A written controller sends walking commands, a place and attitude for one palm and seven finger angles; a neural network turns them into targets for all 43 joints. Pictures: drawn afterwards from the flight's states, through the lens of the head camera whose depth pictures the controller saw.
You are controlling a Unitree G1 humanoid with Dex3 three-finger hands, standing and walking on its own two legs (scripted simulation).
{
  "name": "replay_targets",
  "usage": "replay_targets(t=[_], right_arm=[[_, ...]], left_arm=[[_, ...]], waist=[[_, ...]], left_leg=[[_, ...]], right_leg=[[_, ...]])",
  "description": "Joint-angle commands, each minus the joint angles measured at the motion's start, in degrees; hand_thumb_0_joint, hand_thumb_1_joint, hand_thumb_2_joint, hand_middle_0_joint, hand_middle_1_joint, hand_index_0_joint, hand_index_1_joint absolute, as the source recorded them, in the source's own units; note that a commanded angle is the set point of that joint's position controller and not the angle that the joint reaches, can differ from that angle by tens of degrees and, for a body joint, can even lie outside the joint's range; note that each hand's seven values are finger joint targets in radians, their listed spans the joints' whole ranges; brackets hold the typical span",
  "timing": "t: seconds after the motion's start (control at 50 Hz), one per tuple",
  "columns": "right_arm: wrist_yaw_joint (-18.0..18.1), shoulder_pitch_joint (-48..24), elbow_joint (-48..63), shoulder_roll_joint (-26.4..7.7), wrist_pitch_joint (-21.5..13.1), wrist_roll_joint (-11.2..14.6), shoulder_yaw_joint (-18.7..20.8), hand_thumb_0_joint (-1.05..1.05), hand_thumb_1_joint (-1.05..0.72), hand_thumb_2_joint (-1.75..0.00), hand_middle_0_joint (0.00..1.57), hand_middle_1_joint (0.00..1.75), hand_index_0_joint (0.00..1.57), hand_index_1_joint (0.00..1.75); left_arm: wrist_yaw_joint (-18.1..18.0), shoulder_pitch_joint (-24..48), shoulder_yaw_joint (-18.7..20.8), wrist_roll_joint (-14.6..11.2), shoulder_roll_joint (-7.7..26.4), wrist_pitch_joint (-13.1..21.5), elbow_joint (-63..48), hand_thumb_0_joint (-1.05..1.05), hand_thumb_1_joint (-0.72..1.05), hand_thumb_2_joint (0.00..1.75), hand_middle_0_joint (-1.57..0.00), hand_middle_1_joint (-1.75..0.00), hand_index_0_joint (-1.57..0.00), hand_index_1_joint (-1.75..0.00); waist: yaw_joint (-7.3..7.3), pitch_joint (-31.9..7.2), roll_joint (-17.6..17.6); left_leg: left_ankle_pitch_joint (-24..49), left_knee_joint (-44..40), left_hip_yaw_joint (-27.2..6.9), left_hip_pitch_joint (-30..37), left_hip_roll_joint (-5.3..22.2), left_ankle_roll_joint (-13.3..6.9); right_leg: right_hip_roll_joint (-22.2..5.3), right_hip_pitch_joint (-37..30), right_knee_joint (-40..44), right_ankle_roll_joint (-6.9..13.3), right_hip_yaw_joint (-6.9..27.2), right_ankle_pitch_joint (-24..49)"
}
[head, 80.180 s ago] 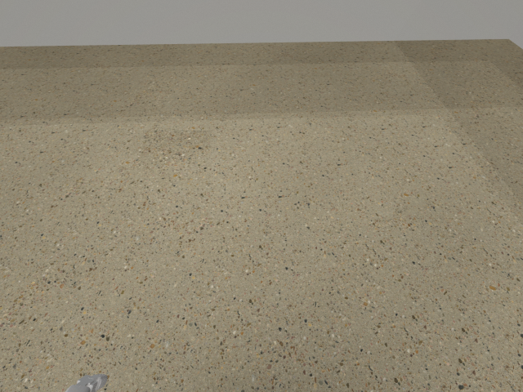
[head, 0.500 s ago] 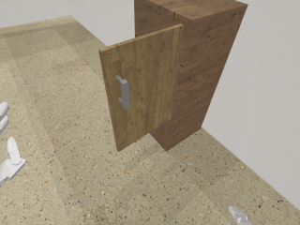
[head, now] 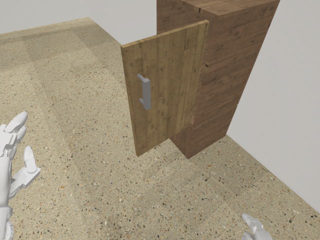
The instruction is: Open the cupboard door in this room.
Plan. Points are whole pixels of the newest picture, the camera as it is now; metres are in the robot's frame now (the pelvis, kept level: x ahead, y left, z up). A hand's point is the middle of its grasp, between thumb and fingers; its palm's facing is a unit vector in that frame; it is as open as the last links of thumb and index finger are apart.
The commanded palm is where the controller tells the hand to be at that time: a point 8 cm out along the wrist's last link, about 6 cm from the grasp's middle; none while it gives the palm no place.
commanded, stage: let the arm hang, fingers relaxed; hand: left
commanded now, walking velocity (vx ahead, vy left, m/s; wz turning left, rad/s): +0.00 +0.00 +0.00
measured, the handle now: (143, 92) +0.59 +0.09 +0.04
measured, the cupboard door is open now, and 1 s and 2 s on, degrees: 93 93 93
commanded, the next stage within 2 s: look to check the result in 1.06 s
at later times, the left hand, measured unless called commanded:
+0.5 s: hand out of the picture -0.05 +0.19 -0.16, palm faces +0.07 -0.97 -0.25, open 7.2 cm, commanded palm none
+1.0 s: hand out of the picture +0.00 +0.18 -0.16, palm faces +0.06 -0.98 -0.21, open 7.3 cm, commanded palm none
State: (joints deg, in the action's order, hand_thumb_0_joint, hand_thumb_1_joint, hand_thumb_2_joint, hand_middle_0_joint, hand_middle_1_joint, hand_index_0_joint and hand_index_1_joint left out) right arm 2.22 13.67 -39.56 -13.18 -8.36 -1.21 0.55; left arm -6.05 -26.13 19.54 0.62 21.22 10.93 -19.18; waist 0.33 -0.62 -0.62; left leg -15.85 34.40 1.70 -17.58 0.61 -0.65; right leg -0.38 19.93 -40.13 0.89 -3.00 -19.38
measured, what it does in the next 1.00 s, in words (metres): stands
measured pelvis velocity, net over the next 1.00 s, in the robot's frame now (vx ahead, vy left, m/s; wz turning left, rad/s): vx -0.01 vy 0.00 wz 0.05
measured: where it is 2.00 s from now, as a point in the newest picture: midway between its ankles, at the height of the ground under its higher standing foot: outside the picture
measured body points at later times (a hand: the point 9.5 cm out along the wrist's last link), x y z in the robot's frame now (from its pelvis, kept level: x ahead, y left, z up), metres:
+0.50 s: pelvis -0.01 -0.01 +0.01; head +0.01 -0.01 +0.46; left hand -0.05 +0.24 -0.14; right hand -0.01 -0.23 -0.15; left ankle +0.02 +0.11 -0.73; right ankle +0.00 -0.13 -0.73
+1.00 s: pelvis -0.01 +0.00 +0.01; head +0.00 -0.01 +0.46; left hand +0.00 +0.23 -0.14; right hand +0.00 -0.22 -0.15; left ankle +0.02 +0.11 -0.73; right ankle +0.00 -0.13 -0.73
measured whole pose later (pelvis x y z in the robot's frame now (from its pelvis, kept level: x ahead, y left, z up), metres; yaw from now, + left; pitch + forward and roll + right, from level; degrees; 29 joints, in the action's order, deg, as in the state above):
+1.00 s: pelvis -0.01 +0.00 +0.01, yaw +3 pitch -1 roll +0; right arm 1.3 13.8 -64.5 -8.7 0.8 -1.5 0.8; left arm -1.4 -12.3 0.9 0.5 9.1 -0.3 64.2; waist 1.1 3.2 -0.9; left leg -9.3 24.3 -1.0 -13.8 -1.0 -0.5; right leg -0.1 11.1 -25.4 -0.5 1.6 -13.1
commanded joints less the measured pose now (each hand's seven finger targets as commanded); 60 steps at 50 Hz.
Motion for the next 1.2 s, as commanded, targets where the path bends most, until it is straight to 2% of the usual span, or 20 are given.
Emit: replay_targets(t=[0.0, 0.02, 0.04, 0.06, 0.08, 0.1, 0.12, 0.14, 0.16, 0.2, 0.24, 0.26, 0.28, 0.32, 0.34, 0.48, 0.6, 0.74, 0.86, 1.18], right_arm=[[-1.5, -0.8, 1.1, -8.4, 3.5, -1.7, 3.0, 0.00, -0.90, -0.90, 0.20, 0.30, 0.20, 0.30], [-1.3, -1.3, 0.6, -8.4, 3.9, -1.8, 2.4, 0.00, -0.90, -0.90, 0.20, 0.30, 0.20, 0.30], [-1.4, -2.2, -0.2, -8.6, 4.5, -1.2, 2.2, 0.00, -0.90, -0.90, 0.20, 0.30, 0.20, 0.30], [-1.3, -2.6, -1.2, -7.0, 4.8, -0.4, 1.9, 0.00, -0.90, -0.90, 0.20, 0.30, 0.20, 0.30], [-1.6, -1.3, -2.4, -5.3, 5.6, 0.2, 1.7, 0.00, -0.90, -0.90, 0.20, 0.30, 0.20, 0.30], [-2.1, 1.0, -4.0, -5.1, 6.5, 0.2, 1.6, 0.00, -0.90, -0.90, 0.20, 0.30, 0.20, 0.30], [-2.1, -0.3, -5.1, -4.2, 7.2, -0.6, 1.5, 0.00, -0.90, -0.90, 0.20, 0.30, 0.20, 0.30], [-1.9, -1.3, -6.5, -4.4, 7.5, -0.6, 1.5, 0.00, -0.90, -0.90, 0.20, 0.30, 0.20, 0.30], [-1.7, -1.2, -8.0, -4.7, 7.7, -0.3, 1.5, 0.00, -0.90, -0.90, 0.20, 0.30, 0.20, 0.30], [-1.4, -2.0, -10.8, -4.9, 8.0, 0.0, 1.1, 0.00, -0.90, -0.90, 0.20, 0.30, 0.20, 0.30], [-1.1, -2.0, -13.2, -3.4, 8.3, -0.5, 1.2, 0.00, -0.90, -0.90, 0.20, 0.30, 0.20, 0.30], [-1.0, -1.8, -14.0, -3.2, 8.5, -0.5, 1.1, 0.00, -0.90, -0.90, 0.20, 0.30, 0.20, 0.30], [-1.0, -1.3, -15.1, -2.8, 8.7, -0.5, 1.1, 0.00, -0.90, -0.90, 0.20, 0.30, 0.20, 0.30], [-0.9, 0.6, -16.7, -3.0, 9.0, -0.3, 1.2, 0.00, -0.90, -0.90, 0.20, 0.30, 0.20, 0.30], [-0.9, 1.2, -17.6, -3.2, 9.1, -0.3, 1.3, 0.00, -0.90, -0.90, 0.20, 0.30, 0.20, 0.30], [-0.6, 4.2, -21.8, -2.6, 9.0, -0.1, 1.2, 0.00, -0.90, -0.90, 0.20, 0.30, 0.20, 0.30], [-0.6, 4.5, -23.1, -1.9, 9.2, -0.1, 1.2, 0.00, -0.90, -0.90, 0.20, 0.30, 0.20, 0.30], [-0.7, 4.5, -23.6, -0.7, 9.1, -0.3, 1.2, 0.00, -0.90, -0.90, 0.20, 0.30, 0.20, 0.30], [-0.6, 3.9, -23.6, -0.4, 8.7, -0.3, 1.2, 0.00, -0.90, -0.90, 0.20, 0.30, 0.20, 0.30], [-0.6, 0.3, -23.0, -4.2, 8.1, -0.1, 1.8, 0.00, -0.90, -0.90, 0.20, 0.30, 0.20, 0.30]], left_arm=[[5.5, 5.3, -13.8, 1.4, -6.3, -11.8, 28.6, 0.00, 0.90, 0.90, -0.20, -0.30, -0.20, -0.30], [5.5, 5.5, -14.2, 1.3, -6.3, -11.3, 32.0, 0.00, 0.90, 0.90, -0.20, -0.30, -0.20, -0.30], [5.4, 4.9, -14.2, 1.4, -5.1, -10.9, 36.4, 0.00, 0.90, 0.90, -0.20, -0.30, -0.20, -0.30], [5.2, 4.7, -14.2, 1.5, -2.4, -10.4, 41.0, 0.00, 0.90, 0.90, -0.20, -0.30, -0.20, -0.30], [5.2, 7.2, -14.2, 1.4, 0.5, -10.3, 45.1, 0.00, 0.90, 0.90, -0.20, -0.30, -0.20, -0.30], [5.2, 10.7, -14.8, 1.1, 2.2, -10.6, 48.4, 0.00, 0.90, 0.90, -0.20, -0.30, -0.20, -0.30], [5.3, 11.4, -15.2, 0.9, 1.9, -10.4, 52.0, 0.00, 0.90, 0.90, -0.20, -0.30, -0.20, -0.30], [5.0, 11.3, -15.6, 0.7, 1.4, -10.1, 56.0, 0.00, 0.90, 0.90, -0.20, -0.30, -0.20, -0.30], [4.8, 11.6, -16.2, 0.4, 0.4, -10.0, 59.5, 0.00, 0.90, 0.90, -0.20, -0.30, -0.20, -0.30], [4.7, 11.8, -17.0, 0.0, -0.4, -10.2, 65.1, 0.00, 0.90, 0.90, -0.20, -0.30, -0.20, -0.30], [4.6, 10.2, -16.4, 0.2, -3.4, -10.4, 69.1, 0.00, 0.90, 0.90, -0.20, -0.30, -0.20, -0.30], [4.6, 9.7, -16.5, 0.1, -3.1, -10.5, 70.8, 0.00, 0.90, 0.90, -0.20, -0.30, -0.20, -0.30], [4.7, 9.8, -16.8, 0.0, -3.3, -10.5, 72.3, 0.00, 0.90, 0.90, -0.20, -0.30, -0.20, -0.30], [4.7, 10.4, -17.2, 0.0, -3.3, -10.6, 74.8, 0.00, 0.90, 0.90, -0.20, -0.30, -0.20, -0.30], [4.7, 10.5, -17.3, 0.0, -3.7, -10.6, 75.9, 0.00, 0.90, 0.90, -0.20, -0.30, -0.20, -0.30], [4.5, 9.2, -17.7, -0.1, -3.7, -10.6, 81.3, 0.00, 0.90, 0.90, -0.20, -0.30, -0.20, -0.30], [4.2, 8.4, -17.7, -0.1, -4.2, -10.8, 82.9, 0.00, 0.90, 0.90, -0.20, -0.30, -0.20, -0.30], [4.1, 9.0, -17.4, 0.1, -5.1, -10.9, 82.9, 0.00, 0.90, 0.90, -0.20, -0.30, -0.20, -0.30], [4.0, 10.1, -17.3, 0.0, -5.5, -10.6, 82.4, 0.00, 0.90, 0.90, -0.20, -0.30, -0.20, -0.30], [4.4, 13.2, -16.9, 0.0, -2.2, -9.9, 81.9, 0.00, 0.90, 0.90, -0.20, -0.30, -0.20, -0.30]], waist=[[1.37, -2.3, 2.3], [-0.05, -5.2, 6.7], [-1.63, -7.2, 8.1], [-1.82, -8.1, 11.9], [0.06, -5.1, 13.1], [2.19, -0.6, 3.9], [1.59, -0.2, 1.9], [0.96, -2.1, 6.4], [0.99, -3.2, 7.1], [0.63, -1.2, -0.3], [0.04, 0.1, -8.5], [-0.12, 0.3, -10.4], [0.06, 0.8, -9.3], [0.42, 1.4, -3.2], [0.54, 2.0, -2.1], [0.35, 3.0, 0.7], [0.04, 4.8, 1.5], [0.12, 6.0, -0.1], [0.20, 5.3, -0.4], [0.29, 2.1, 0.1]], left_leg=[[29.2, -10.3, -20.5, -0.9, 14.7, -10.5], [35.1, -7.2, -17.3, 2.7, 13.0, -9.1], [35.0, -4.2, -12.1, 3.2, 9.8, -6.2], [25.5, -0.7, -6.9, 0.6, 4.1, -2.6], [9.7, -0.6, -3.8, -1.0, 0.6, -0.4], [3.7, -2.7, -2.8, 1.6, -0.1, 0.1], [10.0, -3.2, -2.0, 2.3, -0.5, -0.2], [12.9, -3.2, -2.5, 2.9, 0.3, -0.1], [13.4, -4.9, -3.2, 4.4, 1.0, -0.1], [14.3, -7.9, -4.7, 6.4, 2.2, -0.2], [8.8, -10.6, -6.2, 5.2, 3.2, -0.7], [6.5, -11.4, -6.3, 4.7, 3.2, -0.8], [3.5, -12.3, -6.6, 4.2, 3.3, -0.8], [1.8, -13.0, -7.0, 4.7, 3.4, -0.9], [1.0, -13.4, -7.1, 5.1, 3.5, -0.9], [1.7, -14.9, -7.0, 5.5, 3.7, -1.1], [1.2, -15.1, -6.9, 5.2, 3.4, -1.2], [0.0, -16.0, -7.3, 3.6, 3.3, -1.0], [2.7, -15.8, -7.3, 4.2, 3.5, -0.8], [8.9, -15.1, -7.1, 7.9, 4.1, -0.8]], right_leg=[[-0.5, 5.6, -10.9, -1.0, 5.3, -11.3], [-0.7, 1.7, -3.0, -1.0, 4.4, -8.1], [-0.8, -4.6, 5.2, -1.0, 3.9, 4.3], [-4.0, -10.5, 11.0, 0.2, 9.1, 22.1], [-10.1, -9.3, 15.6, 2.4, 15.0, 26.0], [-12.3, -3.0, 17.0, 3.9, 15.4, 20.0], [-8.9, -4.3, 14.9, 3.0, 14.2, 25.6], [-7.3, -7.4, 14.2, 2.0, 12.3, 29.6], [-6.7, -8.6, 14.5, 1.7, 11.3, 28.8], [-4.8, -6.9, 15.7, 1.1, 10.0, 19.9], [-3.8, -6.7, 18.2, 1.5, 9.6, 10.2], [-3.7, -7.2, 18.9, 1.8, 9.5, 8.4], [-3.5, -7.0, 19.9, 2.1, 9.5, 5.9], [-3.6, -6.3, 21.3, 2.1, 8.9, 3.6], [-3.5, -5.5, 21.8, 2.0, 8.9, 2.4], [-3.8, -5.8, 22.0, 1.9, 8.0, 2.1], [-3.8, -4.5, 21.9, 1.8, 7.8, 0.4], [-3.8, -4.2, 21.1, 1.5, 7.7, 0.3], [-4.0, -5.0, 20.7, 1.4, 7.8, 3.1], [-4.7, -7.7, 21.4, 1.4, 8.0, 8.0]])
